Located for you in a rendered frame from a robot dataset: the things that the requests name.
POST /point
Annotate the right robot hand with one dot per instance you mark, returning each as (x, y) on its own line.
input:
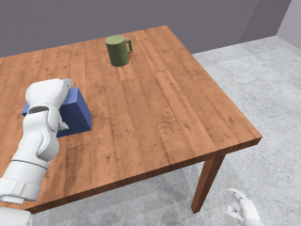
(236, 216)

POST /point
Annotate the left robot upper arm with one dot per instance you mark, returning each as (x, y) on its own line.
(15, 217)

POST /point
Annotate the sponge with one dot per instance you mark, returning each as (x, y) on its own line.
(74, 112)

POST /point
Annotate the table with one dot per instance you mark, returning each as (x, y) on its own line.
(160, 112)

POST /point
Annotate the left robot hand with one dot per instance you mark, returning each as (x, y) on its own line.
(52, 92)

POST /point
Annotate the robot left forearm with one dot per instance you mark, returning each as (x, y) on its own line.
(38, 146)

